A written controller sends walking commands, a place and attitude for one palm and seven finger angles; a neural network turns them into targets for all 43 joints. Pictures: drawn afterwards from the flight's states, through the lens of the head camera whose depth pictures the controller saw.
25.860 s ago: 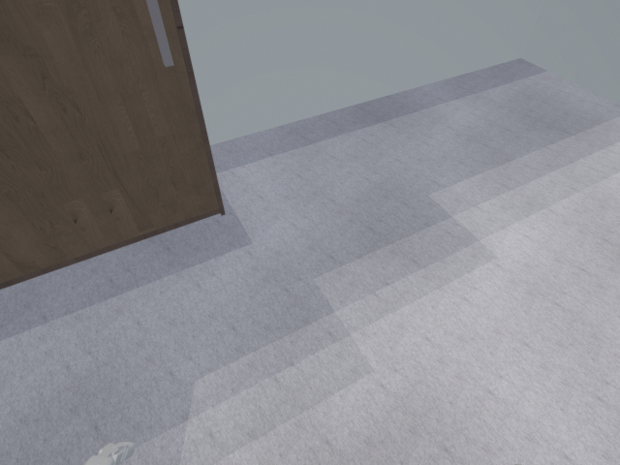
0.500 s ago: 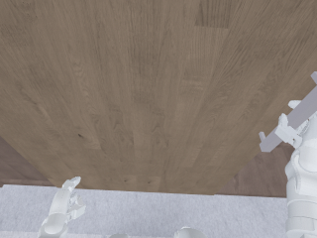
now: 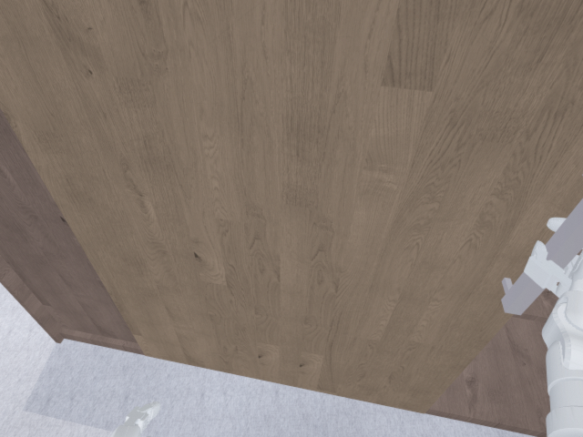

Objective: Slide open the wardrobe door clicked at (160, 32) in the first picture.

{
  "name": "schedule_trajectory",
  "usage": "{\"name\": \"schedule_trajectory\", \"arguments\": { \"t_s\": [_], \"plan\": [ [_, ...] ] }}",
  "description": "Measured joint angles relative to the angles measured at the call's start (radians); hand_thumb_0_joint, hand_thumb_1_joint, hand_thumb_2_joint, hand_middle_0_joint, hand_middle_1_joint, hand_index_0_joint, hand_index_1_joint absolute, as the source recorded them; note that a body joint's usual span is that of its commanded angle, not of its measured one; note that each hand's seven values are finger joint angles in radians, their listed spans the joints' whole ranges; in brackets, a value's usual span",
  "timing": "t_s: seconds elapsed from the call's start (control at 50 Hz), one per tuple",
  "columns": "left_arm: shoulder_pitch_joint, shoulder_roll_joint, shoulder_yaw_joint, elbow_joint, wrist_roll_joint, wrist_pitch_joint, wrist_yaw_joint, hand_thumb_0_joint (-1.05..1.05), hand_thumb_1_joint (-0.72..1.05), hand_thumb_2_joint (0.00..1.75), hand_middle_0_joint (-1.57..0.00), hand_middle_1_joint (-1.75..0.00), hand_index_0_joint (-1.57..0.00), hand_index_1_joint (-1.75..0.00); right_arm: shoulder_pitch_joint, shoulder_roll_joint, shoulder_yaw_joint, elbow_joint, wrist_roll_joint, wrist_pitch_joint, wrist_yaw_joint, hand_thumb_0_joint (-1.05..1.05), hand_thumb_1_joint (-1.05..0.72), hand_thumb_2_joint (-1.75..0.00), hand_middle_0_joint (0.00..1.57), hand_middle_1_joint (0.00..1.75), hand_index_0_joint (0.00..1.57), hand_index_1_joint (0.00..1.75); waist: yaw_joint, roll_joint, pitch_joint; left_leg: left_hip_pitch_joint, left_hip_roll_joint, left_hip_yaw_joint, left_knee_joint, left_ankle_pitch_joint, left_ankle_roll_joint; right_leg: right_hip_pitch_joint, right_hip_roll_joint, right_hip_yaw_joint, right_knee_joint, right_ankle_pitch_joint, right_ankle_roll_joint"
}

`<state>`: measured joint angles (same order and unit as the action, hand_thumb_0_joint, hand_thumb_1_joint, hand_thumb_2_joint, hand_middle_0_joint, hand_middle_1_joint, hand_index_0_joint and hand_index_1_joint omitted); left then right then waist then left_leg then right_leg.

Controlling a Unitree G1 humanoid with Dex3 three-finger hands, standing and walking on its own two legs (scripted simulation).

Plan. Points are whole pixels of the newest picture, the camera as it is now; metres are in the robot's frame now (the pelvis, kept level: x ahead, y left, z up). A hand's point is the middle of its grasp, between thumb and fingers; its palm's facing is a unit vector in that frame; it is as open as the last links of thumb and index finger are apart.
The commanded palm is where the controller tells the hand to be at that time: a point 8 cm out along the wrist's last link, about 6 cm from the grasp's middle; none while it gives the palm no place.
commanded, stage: stop walking and hold the door there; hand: right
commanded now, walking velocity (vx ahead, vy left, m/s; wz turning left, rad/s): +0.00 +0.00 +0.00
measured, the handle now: (547, 248) +0.40 -0.34 +0.09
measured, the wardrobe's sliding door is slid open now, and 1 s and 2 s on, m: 0.57 0.57 0.57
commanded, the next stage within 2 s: loosen the grip on the handle in 1.46 s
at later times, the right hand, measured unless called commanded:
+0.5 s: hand (538, 263) +0.36 -0.30 +0.11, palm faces +0.51 +0.84 -0.19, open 6.4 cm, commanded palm +0.31 -0.33 +0.09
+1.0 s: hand (545, 268) +0.35 -0.31 +0.10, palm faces +0.30 +0.93 -0.22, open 6.1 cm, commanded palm +0.32 -0.35 +0.09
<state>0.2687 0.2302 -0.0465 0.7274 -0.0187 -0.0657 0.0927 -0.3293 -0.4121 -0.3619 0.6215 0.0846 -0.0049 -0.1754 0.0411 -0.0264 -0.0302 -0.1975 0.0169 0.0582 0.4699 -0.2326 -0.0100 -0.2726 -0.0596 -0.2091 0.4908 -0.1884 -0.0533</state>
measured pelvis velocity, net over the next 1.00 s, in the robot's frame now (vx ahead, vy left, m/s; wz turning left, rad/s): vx -0.07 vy -0.09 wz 0.00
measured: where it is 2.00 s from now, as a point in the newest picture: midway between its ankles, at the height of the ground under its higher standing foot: outside the picture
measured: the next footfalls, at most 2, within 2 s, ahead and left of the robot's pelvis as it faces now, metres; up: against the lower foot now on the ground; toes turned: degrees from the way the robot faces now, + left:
right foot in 0.64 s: +0.06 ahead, -0.18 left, +0.00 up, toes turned -6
left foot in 0.92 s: -0.04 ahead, +0.00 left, +0.00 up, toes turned +5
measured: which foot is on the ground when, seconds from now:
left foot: down 0.00-0.66, up 0.68-0.90, down 0.92-1.00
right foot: down 0.00-0.48, up 0.50-0.62, down 0.64-1.00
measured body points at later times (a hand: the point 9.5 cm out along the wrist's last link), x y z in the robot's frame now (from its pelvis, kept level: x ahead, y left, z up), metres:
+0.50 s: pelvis -0.01 -0.01 +0.00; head -0.03 +0.01 +0.44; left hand +0.12 +0.27 -0.11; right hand +0.33 -0.35 +0.12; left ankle +0.01 +0.13 -0.74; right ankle +0.05 -0.09 -0.73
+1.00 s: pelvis -0.07 -0.09 -0.01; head -0.04 -0.07 +0.44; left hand +0.05 +0.13 -0.13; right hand +0.33 -0.36 +0.12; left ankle -0.08 -0.01 -0.74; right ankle +0.02 -0.18 -0.74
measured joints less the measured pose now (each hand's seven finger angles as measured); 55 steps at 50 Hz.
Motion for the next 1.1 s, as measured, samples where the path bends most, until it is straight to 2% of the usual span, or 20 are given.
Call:
{"name": "schedule_trajectory", "arguments": {
  "t_s": [0.12,0.24,0.4,0.46,0.52,0.56,0.6,0.62,0.64,0.66,0.68,0.72,0.74,0.8,0.84,0.9,0.94,0.98,1.02,1.1],
  "plan": [
    [0.016,0.044,0.028,0.016,-0.012,0.011,0.018,0.01,0.90,0.90,-0.21,-0.30,-0.21,-0.30,-0.046,-0.014,0.009,0.088,-0.007,-0.004,-0.008,0.00,-0.69,-0.77,0.26,1.18,0.25,1.36,-0.002,0.009,-0.032,-0.012,-0.007,0.000,0.001,0.001,0.005,-0.010,-0.007,0.000,-0.002,0.009,0.003],
    [0.031,0.087,0.054,0.022,-0.015,0.018,0.031,0.01,0.90,0.90,-0.21,-0.30,-0.20,-0.30,-0.063,-0.013,0.024,0.151,-0.013,-0.040,-0.005,0.00,-0.68,-0.78,0.27,1.18,0.26,1.36,-0.005,0.007,-0.056,-0.019,0.001,0.002,-0.002,0.000,0.004,-0.014,0.003,0.001,-0.017,0.015,0.000],
    [0.021,0.079,0.058,0.019,-0.021,0.029,0.032,0.01,0.90,0.90,-0.20,-0.30,-0.20,-0.30,-0.073,0.000,0.035,0.174,-0.011,-0.071,0.003,-0.01,-0.67,-0.79,0.29,1.18,0.27,1.37,-0.023,-0.014,-0.048,-0.019,0.006,0.007,0.001,-0.006,0.001,-0.019,0.007,0.007,-0.010,0.010,-0.001],
    [-0.002,0.079,0.061,0.004,-0.026,0.052,0.028,0.01,0.90,0.90,-0.20,-0.30,-0.20,-0.30,-0.088,0.011,0.039,0.173,-0.011,-0.072,0.005,-0.01,-0.66,-0.79,0.30,1.18,0.27,1.37,-0.024,-0.031,-0.031,-0.031,0.012,0.012,0.026,-0.015,-0.003,-0.043,0.009,0.017,0.034,-0.004,0.017],
    [-0.031,0.093,0.069,-0.008,-0.033,0.078,0.025,0.01,0.90,0.90,-0.21,-0.30,-0.20,-0.30,-0.109,0.029,0.051,0.166,-0.020,-0.068,0.014,-0.02,-0.65,-0.80,0.31,1.19,0.28,1.38,-0.030,-0.046,-0.006,-0.046,0.031,0.006,0.062,-0.026,-0.015,-0.078,0.032,0.085,0.136,-0.069,0.066],
    [-0.045,0.100,0.075,-0.009,-0.038,0.084,0.024,0.01,0.90,0.90,-0.21,-0.30,-0.20,-0.30,-0.123,0.046,0.070,0.151,-0.030,-0.062,0.021,-0.02,-0.65,-0.79,0.31,1.21,0.30,1.38,-0.030,-0.041,0.008,-0.055,0.060,0.001,0.085,-0.034,-0.030,-0.095,0.055,0.137,0.212,-0.176,0.082],
    [-0.062,0.102,0.076,-0.007,-0.038,0.084,0.025,0.01,0.90,0.90,-0.21,-0.30,-0.20,-0.30,-0.138,0.061,0.082,0.132,-0.045,-0.061,0.038,-0.03,-0.64,-0.79,0.32,1.23,0.32,1.38,-0.021,-0.022,0.022,-0.065,0.102,-0.003,0.108,-0.041,-0.052,-0.087,0.061,0.161,0.211,-0.218,0.092],
    [-0.071,0.102,0.073,-0.007,-0.036,0.085,0.027,0.01,0.90,0.90,-0.21,-0.30,-0.20,-0.30,-0.143,0.067,0.089,0.122,-0.050,-0.065,0.049,-0.03,-0.63,-0.79,0.33,1.25,0.34,1.39,-0.013,-0.012,0.028,-0.072,0.124,-0.003,0.123,-0.045,-0.065,-0.073,0.055,0.164,0.176,-0.190,0.097],
    [-0.079,0.103,0.071,-0.011,-0.034,0.088,0.030,0.01,0.90,0.90,-0.21,-0.30,-0.20,-0.30,-0.150,0.072,0.101,0.109,-0.053,-0.067,0.056,-0.04,-0.63,-0.79,0.34,1.27,0.35,1.39,-0.005,-0.005,0.034,-0.083,0.143,-0.004,0.145,-0.052,-0.078,-0.055,0.044,0.158,0.128,-0.105,0.100],
    [-0.092,0.104,0.071,-0.015,-0.032,0.090,0.034,0.01,0.90,0.90,-0.20,-0.30,-0.20,-0.30,-0.161,0.076,0.117,0.093,-0.052,-0.066,0.059,-0.04,-0.62,-0.78,0.35,1.28,0.36,1.39,0.003,-0.001,0.046,-0.096,0.162,-0.003,0.173,-0.060,-0.084,-0.056,0.044,0.136,0.107,-0.007,0.085],
    [-0.108,0.098,0.072,-0.020,-0.031,0.093,0.038,0.01,0.90,0.90,-0.20,-0.30,-0.20,-0.30,-0.170,0.076,0.131,0.076,-0.047,-0.063,0.057,-0.04,-0.62,-0.78,0.36,1.29,0.37,1.39,0.003,0.004,0.064,-0.118,0.168,-0.016,0.219,-0.080,-0.075,-0.064,0.054,0.123,0.119,0.006,0.058],
    [-0.131,0.071,0.069,-0.039,-0.028,0.086,0.033,0.01,0.90,0.90,-0.20,-0.30,-0.20,-0.30,-0.185,0.076,0.150,0.055,-0.037,-0.062,0.049,-0.05,-0.63,-0.77,0.36,1.30,0.36,1.39,-0.013,0.003,0.093,-0.173,0.134,-0.046,0.351,-0.231,-0.049,-0.071,0.053,0.097,0.127,-0.026,0.015],
    [-0.134,0.054,0.062,-0.048,-0.027,0.078,0.028,0.01,0.90,0.90,-0.20,-0.30,-0.20,-0.30,-0.192,0.078,0.157,0.050,-0.034,-0.062,0.043,-0.05,-0.63,-0.76,0.35,1.30,0.35,1.39,-0.020,0.000,0.101,-0.193,0.109,-0.045,0.413,-0.277,-0.039,-0.074,0.050,0.088,0.119,-0.030,0.005],
    [-0.124,-0.004,0.027,-0.056,-0.024,0.047,0.016,0.00,0.90,0.90,-0.20,-0.30,-0.20,-0.30,-0.217,0.085,0.175,0.042,-0.029,-0.043,0.026,-0.04,-0.66,-0.75,0.30,1.30,0.32,1.38,-0.034,0.000,0.111,-0.201,0.036,-0.015,0.487,-0.297,-0.030,-0.075,0.041,0.075,0.073,0.004,-0.001],
    [-0.112,-0.034,0.003,-0.050,-0.020,0.034,0.006,0.00,0.90,0.90,-0.20,-0.30,-0.20,-0.30,-0.232,0.087,0.179,0.048,-0.031,-0.034,0.024,-0.04,-0.67,-0.75,0.28,1.30,0.30,1.38,-0.039,0.005,0.109,-0.166,0.003,0.007,0.431,-0.286,-0.025,-0.076,0.041,0.067,0.044,0.027,-0.005],
    [-0.092,-0.057,-0.025,-0.043,-0.013,0.026,-0.007,0.00,0.90,0.90,-0.21,-0.30,-0.20,-0.30,-0.247,0.076,0.174,0.069,-0.033,-0.030,0.033,-0.04,-0.68,-0.74,0.27,1.30,0.30,1.39,-0.041,0.010,0.100,-0.072,-0.018,0.025,0.214,-0.244,-0.008,-0.088,0.044,0.047,0.026,0.045,-0.008],
    [-0.087,-0.051,-0.031,-0.036,-0.008,0.029,-0.013,0.00,0.90,0.90,-0.21,-0.30,-0.21,-0.30,-0.254,0.070,0.161,0.087,-0.033,-0.036,0.039,-0.04,-0.69,-0.74,0.27,1.30,0.30,1.39,-0.034,-0.014,0.108,-0.033,-0.034,0.027,0.097,-0.114,0.031,-0.100,0.031,0.042,0.040,0.043,-0.007],
    [-0.071,-0.036,-0.027,-0.025,-0.004,0.036,-0.014,0.00,0.90,0.90,-0.21,-0.30,-0.21,-0.30,-0.258,0.073,0.147,0.112,-0.029,-0.043,0.046,-0.03,-0.68,-0.74,0.27,1.29,0.30,1.39,-0.015,-0.040,0.113,-0.021,-0.046,0.036,0.073,-0.068,0.057,-0.097,0.020,0.051,0.039,0.042,0.016],
    [-0.039,-0.019,-0.020,-0.013,-0.012,0.039,-0.011,0.00,0.90,0.90,-0.21,-0.30,-0.21,-0.30,-0.265,0.077,0.153,0.133,-0.031,-0.040,0.051,-0.03,-0.68,-0.74,0.27,1.28,0.32,1.39,-0.009,-0.039,0.105,-0.013,-0.043,0.040,0.071,-0.070,0.057,-0.090,0.025,0.056,0.035,0.042,0.027],
    [0.015,0.022,0.000,0.016,-0.018,0.050,0.002,0.01,0.90,0.90,-0.21,-0.30,-0.21,-0.30,-0.267,0.080,0.171,0.170,-0.035,-0.043,0.061,-0.03,-0.66,-0.74,0.28,1.30,0.35,1.40,-0.008,-0.016,0.074,0.002,-0.034,0.035,0.082,-0.089,0.041,-0.071,0.035,0.049,0.036,0.036,-0.024]
  ]
}}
